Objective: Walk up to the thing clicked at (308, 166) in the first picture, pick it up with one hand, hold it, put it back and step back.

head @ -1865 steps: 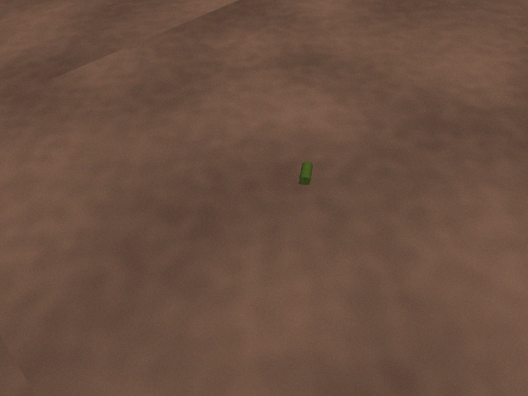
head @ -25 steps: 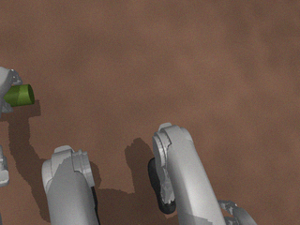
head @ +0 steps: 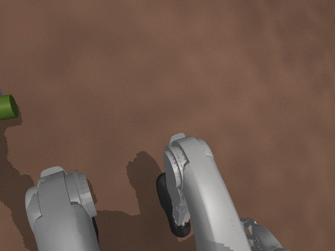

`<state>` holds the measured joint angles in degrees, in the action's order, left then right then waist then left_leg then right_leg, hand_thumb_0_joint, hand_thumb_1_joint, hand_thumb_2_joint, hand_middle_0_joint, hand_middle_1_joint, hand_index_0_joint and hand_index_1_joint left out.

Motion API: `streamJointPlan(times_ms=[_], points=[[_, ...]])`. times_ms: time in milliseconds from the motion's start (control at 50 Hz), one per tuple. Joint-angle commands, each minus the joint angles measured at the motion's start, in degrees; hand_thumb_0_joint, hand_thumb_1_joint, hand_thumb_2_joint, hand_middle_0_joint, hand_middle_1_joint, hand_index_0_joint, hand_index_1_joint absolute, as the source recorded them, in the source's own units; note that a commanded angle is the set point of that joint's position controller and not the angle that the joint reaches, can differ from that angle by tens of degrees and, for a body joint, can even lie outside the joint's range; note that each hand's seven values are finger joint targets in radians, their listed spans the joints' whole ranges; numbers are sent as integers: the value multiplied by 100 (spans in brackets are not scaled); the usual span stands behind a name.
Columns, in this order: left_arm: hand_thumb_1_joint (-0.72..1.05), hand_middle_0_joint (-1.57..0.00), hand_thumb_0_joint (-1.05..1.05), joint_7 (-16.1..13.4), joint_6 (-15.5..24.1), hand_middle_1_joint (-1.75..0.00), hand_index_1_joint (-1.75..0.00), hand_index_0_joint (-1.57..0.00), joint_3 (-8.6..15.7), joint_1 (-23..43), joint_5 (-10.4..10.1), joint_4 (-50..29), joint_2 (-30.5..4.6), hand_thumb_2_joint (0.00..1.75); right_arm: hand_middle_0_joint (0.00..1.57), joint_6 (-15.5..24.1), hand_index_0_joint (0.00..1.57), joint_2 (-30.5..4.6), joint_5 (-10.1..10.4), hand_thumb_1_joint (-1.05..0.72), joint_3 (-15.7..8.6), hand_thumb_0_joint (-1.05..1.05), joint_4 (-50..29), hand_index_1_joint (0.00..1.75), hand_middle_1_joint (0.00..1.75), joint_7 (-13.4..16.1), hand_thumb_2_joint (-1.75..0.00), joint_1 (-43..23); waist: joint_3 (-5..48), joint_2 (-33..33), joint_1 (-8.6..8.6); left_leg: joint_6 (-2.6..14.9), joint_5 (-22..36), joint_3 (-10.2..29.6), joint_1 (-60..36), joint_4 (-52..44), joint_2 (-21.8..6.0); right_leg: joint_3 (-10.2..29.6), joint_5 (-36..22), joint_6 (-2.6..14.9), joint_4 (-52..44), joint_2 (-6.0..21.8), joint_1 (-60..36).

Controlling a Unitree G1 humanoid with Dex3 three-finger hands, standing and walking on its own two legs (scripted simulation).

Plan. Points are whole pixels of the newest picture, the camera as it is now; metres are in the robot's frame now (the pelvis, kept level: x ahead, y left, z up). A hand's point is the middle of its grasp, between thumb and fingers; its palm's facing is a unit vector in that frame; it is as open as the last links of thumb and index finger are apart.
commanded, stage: rest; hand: left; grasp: from above
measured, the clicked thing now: out of the picture +0.46 +0.32 -0.25
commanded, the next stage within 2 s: open in 0.84 s
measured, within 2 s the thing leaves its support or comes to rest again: rests again in 0.50 s
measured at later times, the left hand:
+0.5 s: hand out of the picture +0.46 +0.31 -0.24, palm faces -0.47 -0.07 -0.88, open 8.2 cm
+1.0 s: hand out of the picture +0.46 +0.32 -0.24, palm faces -0.47 -0.08 -0.88, open 8.2 cm
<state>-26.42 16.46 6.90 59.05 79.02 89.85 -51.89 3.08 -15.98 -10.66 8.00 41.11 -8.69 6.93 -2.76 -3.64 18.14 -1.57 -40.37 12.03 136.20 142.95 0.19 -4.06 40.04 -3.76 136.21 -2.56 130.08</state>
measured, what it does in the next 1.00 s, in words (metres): stands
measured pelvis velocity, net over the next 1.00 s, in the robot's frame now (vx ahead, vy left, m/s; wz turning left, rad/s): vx -0.01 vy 0.01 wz -0.06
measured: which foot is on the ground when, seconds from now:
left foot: down 0.00-1.00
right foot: down 0.00-1.00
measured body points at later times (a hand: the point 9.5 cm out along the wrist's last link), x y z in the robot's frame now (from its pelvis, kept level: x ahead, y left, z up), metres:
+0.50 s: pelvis +0.00 +0.00 -0.01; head +0.27 +0.11 +0.33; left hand +0.48 +0.31 -0.19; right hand +0.04 -0.27 -0.07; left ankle +0.06 +0.13 -0.28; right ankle +0.10 -0.13 -0.28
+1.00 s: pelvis -0.01 +0.01 -0.01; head +0.27 +0.12 +0.33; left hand +0.48 +0.32 -0.19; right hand +0.05 -0.26 -0.07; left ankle +0.06 +0.13 -0.28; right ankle +0.10 -0.13 -0.28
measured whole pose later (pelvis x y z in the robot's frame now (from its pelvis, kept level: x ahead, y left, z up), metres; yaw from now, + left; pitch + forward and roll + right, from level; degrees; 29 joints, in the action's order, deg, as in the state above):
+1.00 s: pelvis -0.01 +0.01 -0.01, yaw -4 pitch +28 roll -14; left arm -31.9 16.7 6.1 60.4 79.0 97.2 -59.6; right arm 8.6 -18.9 -14.0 15.5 37.4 -11.1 5.1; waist -8.0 -7.3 21.6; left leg -1.1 -41.1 15.8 135.2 146.7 -0.3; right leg -7.0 38.8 -4.2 136.6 -4.1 128.0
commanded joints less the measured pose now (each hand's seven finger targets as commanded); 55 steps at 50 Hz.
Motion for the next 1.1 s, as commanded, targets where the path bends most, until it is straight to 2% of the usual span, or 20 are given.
streamJointPlan(times_ms=[0, 80, 140, 160, 220, 240, 260, 380, 420, 440, 480, 560, 600, 720, 740, 820, 900, 920, 1000, 1080], points=[[85, -116, 0, -284, -1, -31, -28, -119, 165, 1801, -149, -767, -1566, 34, 20, 13, 20, -1722, -29, -90, -420, 0, -16, 30, 30, 83, -89, 1254, 3946, 2632, 87, 199, 1429, -675, -3425, -1443, -80, -820, -1612, 541, -1144, -107, -1778], [88, -117, 0, -324, 33, -33, -30, -121, 230, 1810, -140, -760, -1687, 37, 20, 81, 20, -1824, -86, -90, -368, 0, -36, 30, 30, 49, -90, 1294, 3912, 2647, 207, 200, 1606, -671, -3443, -1271, -90, -854, -1787, 528, -1116, -110, -1890], [89, -119, 0, -394, 72, -33, -29, -122, 327, 1853, -94, -825, -1901, 37, 20, 122, 20, -1835, -114, -90, -310, 0, -114, 30, 30, 34, -90, 1215, 3962, 2707, 193, 199, 1686, -654, -3441, -1199, -119, -857, -1885, 537, -1071, -145, -1982], [88, -118, 0, -396, 58, -33, -30, -121, 212, 1781, -91, -689, -1734, 38, 20, 128, 20, -1835, -130, -90, -275, 0, -48, 30, 30, 35, -90, 1240, 3816, 2693, 232, 185, 1652, -651, -3418, -1191, -112, -874, -1828, 551, -1082, -148, -1904], [89, -119, 0, -488, 87, -31, -28, -122, 264, 1728, -100, -692, -1882, 36, 20, 169, 20, -1821, -157, -90, -212, 0, -66, 30, 30, 12, -90, 1183, 3865, 2789, 220, 200, 1553, -648, -3393, -1195, -135, -867, -1811, 520, -1093, -178, -2055], [89, -119, 0, -535, 104, -32, -29, -122, 374, 1768, -131, -802, -2006, 37, 20, 182, 20, -1889, -154, -90, -237, 0, -121, 30, 30, 14, -90, 1129, 3920, 2798, 192, 184, 1603, -626, -3402, -1223, -140, -896, -1850, 525, -1075, -180, -2068], [89, -118, 0, -558, 76, -32, -29, -122, 315, 1646, -73, -644, -1978, 36, 20, 176, 20, -1884, -156, -90, -210, 0, -96, 30, 30, 13, -90, 1100, 3865, 2837, 148, 170, 1526, -623, -3374, -1248, -133, -909, -1756, 559, -1051, -187, -1970], [86, -117, 0, -637, -17, -31, -28, -120, 114, 1779, -86, -492, -1881, 35, 20, 283, 20, -1866, -208, -90, -95, 0, -63, 30, 30, -37, -90, 1094, 3531, 2793, 317, 222, 1320, -610, -3135, -1149, -161, -890, -1702, 501, -1093, -219, -1991], [86, -117, 0, -681, -43, -29, -26, -119, 166, 1736, -131, -458, -2012, 34, 20, 311, 20, -1940, -188, -90, -87, 0, -98, 30, 30, -31, -90, 1015, 3579, 2729, 269, 214, 1322, -576, -3106, -1165, -172, -931, -1685, 516, -1119, -242, -2007], [86, -116, 0, -674, -59, -31, -27, -119, 165, 1780, -137, -400, -1989, 33, 20, 339, 20, -1969, -221, -90, -73, 0, -125, 30, 30, -48, -90, 1095, 3527, 2655, 367, 220, 1329, -578, -3117, -1122, -164, -955, -1702, 504, -1095, -228, -2020], [85, -116, 0, -691, -83, -30, -26, -119, 156, 1651, -156, -357, -1975, 33, 20, 345, 20, -1968, -215, -90, -44, 0, -108, 30, 30, -48, -90, 1047, 3533, 2761, 293, 179, 1395, -550, -3231, -1224, -162, -989, -1712, 533, -1055, -233, -1991], [86, -116, 0, -667, -70, -30, -27, -119, 71, 1695, -180, -276, -1882, 33, 20, 369, 20, -2021, -236, -90, -32, 0, -139, 30, 30, -70, -90, 1018, 3430, 2829, 404, 144, 1449, -468, -3307, -1224, -178, -1066, -1733, 536, -991, -224, -1874], [85, -116, 0, -681, -43, -30, -27, -119, 164, 1759, -179, -418, -2072, 34, 20, 397, 20, -2038, -264, -90, 15, 0, -232, 30, 30, -90, -90, 939, 3588, 2906, 397, 150, 1552, -433, -3397, -1229, -199, -1070, -1843, 513, -979, -241, -2019], [84, -115, 0, -715, -11, -30, -27, -118, 163, 1672, -152, -133, -2141, 32, 20, 447, 20, -2096, -304, -90, 67, 0, -219, 30, 30, -116, -90, 966, 3293, 2695, 497, 189, 1387, -447, -3127, -1084, -210, -1072, -1782, 490, -1038, -255, -2030], [82, -115, 0, -713, 15, -30, -27, -117, 47, 1655, -159, -163, -2000, 35, 20, 447, 20, -2069, -313, -90, 100, 0, -235, 30, 30, -117, -90, 938, 3290, 2736, 471, 166, 1418, -432, -3150, -1159, -201, -1082, -1773, 501, -1066, -264, -2056], [83, -116, 0, -746, 14, -30, -27, -118, 150, 1580, -120, -38, -2221, 34, 20, 471, 20, -2114, -331, -90, 115, 0, -258, 30, 30, -146, -90, 940, 3202, 2731, 487, 169, 1318, -380, -3164, -1201, -223, -1119, -1694, 499, -1008, -279, -1993], [81, -115, 0, -744, 29, -30, -28, -117, -17, 1626, -116, 72, -2105, 34, 20, 512, 20, -2125, -337, -91, 179, 0, -335, 30, 30, -157, -90, 866, 3102, 2650, 555, 208, 1243, -395, -3036, -1101, -226, -1085, -1694, 467, -1052, -287, -2038], [83, -115, 0, -761, 23, -30, -27, -117, 77, 1600, -128, 118, -2195, 33, 20, 521, 20, -2140, -345, -91, 173, 0, -293, 30, 30, -166, -90, 925, 3055, 2561, 577, 215, 1211, -380, -2969, -1098, -228, -1101, -1670, 458, -1048, -288, -2027], [51, -86, 0, -807, 41, -37, -33, -89, -44, 1615, -188, 61, -2094, 32, 20, 547, 20, -2138, -349, -90, 208, 0, -310, 30, 30, -157, -90, 812, 3072, 2736, 517, 160, 1168, -315, -3153, -1250, -237, -1169, -1594, 478, -1049, -291, -1948], [26, -71, 0, -844, 60, -41, -38, -73, -38, 1706, -190, 24, -2172, 35, 20, 570, 20, -2184, -336, -90, 212, 0, -319, 30, 30, -164, -90, 782, 3090, 2732, 546, 158, 1189, -299, -3086, -1206, -245, -1171, -1632, 475, -1025, -291, -1947]])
